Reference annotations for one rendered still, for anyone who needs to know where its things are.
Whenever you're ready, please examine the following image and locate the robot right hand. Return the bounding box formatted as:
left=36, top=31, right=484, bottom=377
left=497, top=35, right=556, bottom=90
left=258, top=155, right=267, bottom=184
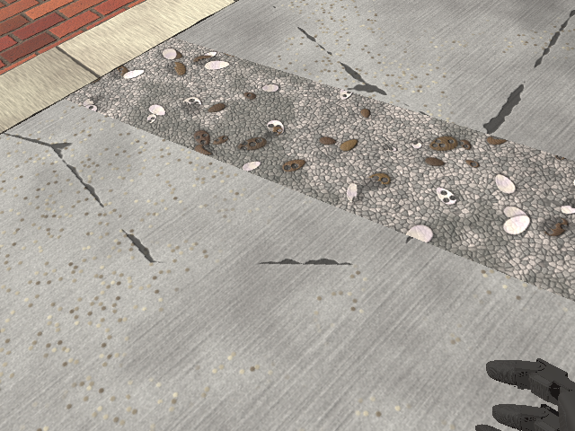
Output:
left=475, top=358, right=575, bottom=431

